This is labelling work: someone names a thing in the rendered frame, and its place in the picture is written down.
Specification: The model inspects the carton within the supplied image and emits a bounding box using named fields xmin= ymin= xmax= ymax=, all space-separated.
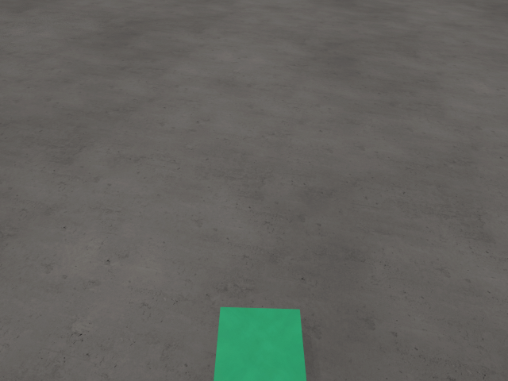
xmin=214 ymin=307 xmax=306 ymax=381

